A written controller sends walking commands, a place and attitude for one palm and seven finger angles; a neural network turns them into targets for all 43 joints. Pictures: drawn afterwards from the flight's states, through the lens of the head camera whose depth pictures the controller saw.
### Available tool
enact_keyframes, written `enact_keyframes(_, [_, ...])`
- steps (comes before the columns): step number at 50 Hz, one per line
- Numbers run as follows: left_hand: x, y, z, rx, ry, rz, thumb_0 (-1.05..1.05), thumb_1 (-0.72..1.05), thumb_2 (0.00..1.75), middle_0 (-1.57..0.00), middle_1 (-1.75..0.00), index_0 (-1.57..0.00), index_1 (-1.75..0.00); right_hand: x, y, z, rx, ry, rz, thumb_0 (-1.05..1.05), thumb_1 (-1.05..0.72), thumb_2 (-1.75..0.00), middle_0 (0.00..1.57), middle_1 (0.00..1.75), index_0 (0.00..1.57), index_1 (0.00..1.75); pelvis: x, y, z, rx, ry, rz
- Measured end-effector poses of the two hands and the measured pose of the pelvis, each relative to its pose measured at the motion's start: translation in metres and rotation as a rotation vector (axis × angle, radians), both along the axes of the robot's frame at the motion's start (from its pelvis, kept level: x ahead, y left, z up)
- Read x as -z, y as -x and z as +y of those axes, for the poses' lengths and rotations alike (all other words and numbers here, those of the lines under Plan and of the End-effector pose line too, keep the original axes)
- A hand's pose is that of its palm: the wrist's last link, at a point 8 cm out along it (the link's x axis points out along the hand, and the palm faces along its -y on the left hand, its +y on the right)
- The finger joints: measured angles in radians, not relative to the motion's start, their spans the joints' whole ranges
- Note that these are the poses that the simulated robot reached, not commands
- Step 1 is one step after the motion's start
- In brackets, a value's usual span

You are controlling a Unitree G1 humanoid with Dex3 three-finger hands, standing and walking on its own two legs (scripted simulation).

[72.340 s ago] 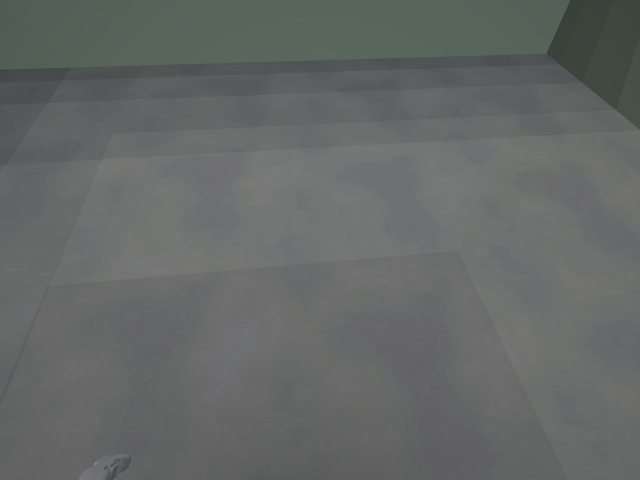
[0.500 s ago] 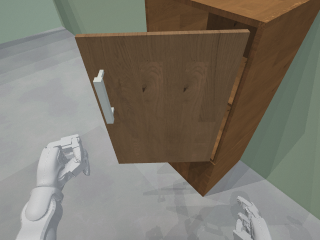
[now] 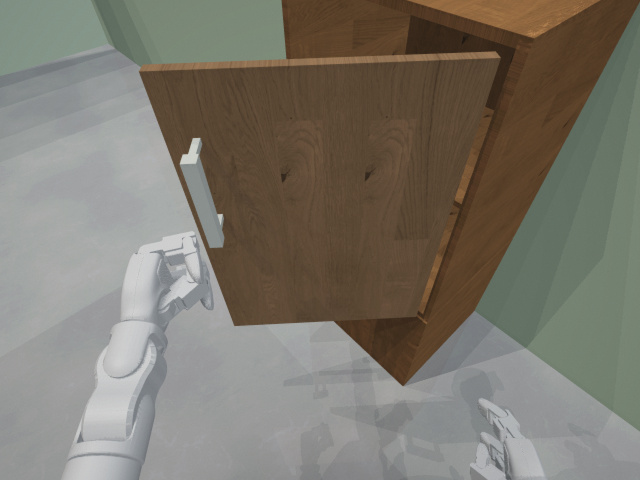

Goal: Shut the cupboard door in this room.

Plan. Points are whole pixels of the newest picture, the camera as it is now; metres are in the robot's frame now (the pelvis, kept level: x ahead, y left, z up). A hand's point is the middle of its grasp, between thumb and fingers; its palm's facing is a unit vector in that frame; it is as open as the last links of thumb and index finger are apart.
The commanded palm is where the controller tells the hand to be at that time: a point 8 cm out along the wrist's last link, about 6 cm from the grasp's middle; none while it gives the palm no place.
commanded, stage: bring the fist close to the handle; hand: left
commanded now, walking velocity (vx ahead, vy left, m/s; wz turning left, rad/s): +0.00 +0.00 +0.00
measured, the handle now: (206, 195) +0.46 +0.20 +0.11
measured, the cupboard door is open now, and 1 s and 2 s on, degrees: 50 50 36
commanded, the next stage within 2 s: push the door shut along its arc in 0.72 s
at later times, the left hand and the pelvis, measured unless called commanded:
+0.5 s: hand (229, 247) +0.36 +0.14 +0.11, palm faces +0.11 -0.99 -0.02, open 3.1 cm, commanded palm +0.33 +0.19 +0.11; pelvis +0.01 +0.00 +0.00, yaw -2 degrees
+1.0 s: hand (230, 246) +0.37 +0.14 +0.11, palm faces +0.09 -1.00 -0.04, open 3.1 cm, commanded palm +0.35 +0.20 +0.11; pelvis -0.01 -0.01 +0.00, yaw -1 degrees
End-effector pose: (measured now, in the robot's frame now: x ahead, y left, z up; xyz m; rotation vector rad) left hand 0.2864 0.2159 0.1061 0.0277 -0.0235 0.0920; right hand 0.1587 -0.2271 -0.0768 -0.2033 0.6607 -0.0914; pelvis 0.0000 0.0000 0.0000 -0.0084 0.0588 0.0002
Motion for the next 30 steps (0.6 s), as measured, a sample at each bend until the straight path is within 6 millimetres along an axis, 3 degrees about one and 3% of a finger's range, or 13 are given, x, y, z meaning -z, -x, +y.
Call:
enact_keyframes(8, [-0.003,-0.037,-0.014,0.002,0.014,0.003,0.02,0.90,0.90,-1.31,-1.50,-1.30,-1.50,0.005,0.008,0.005,0.022,-0.015,0.040,0.01,-0.90,-0.90,0.20,0.30,0.20,0.30,-0.001,-0.002,0.002,0.014,-0.004,0.016])
enact_keyframes(14, [-0.002,-0.051,-0.015,-0.020,0.010,0.016,0.01,0.90,0.90,-1.30,-1.50,-1.30,-1.50,0.009,0.017,0.002,0.045,-0.023,0.083,0.01,-0.90,-0.90,0.20,0.30,0.20,0.30,-0.001,-0.005,0.003,0.023,-0.005,0.020])
enact_keyframes(21, [-0.003,-0.055,-0.020,-0.016,0.015,-0.002,0.02,0.90,0.90,-1.30,-1.50,-1.30,-1.50,0.013,0.027,-0.006,0.065,-0.014,0.128,0.01,-0.90,-0.90,0.20,0.30,0.20,0.30,-0.002,-0.006,0.002,0.030,-0.006,0.021])
enact_keyframes(30, [-0.002,-0.044,-0.020,-0.028,0.000,0.001,0.01,0.90,0.90,-1.30,-1.50,-1.30,-1.50,0.010,0.027,-0.012,0.074,-0.015,0.121,0.01,-0.91,-0.90,0.20,0.30,0.20,0.30,-0.003,-0.003,-0.001,0.029,-0.008,0.008])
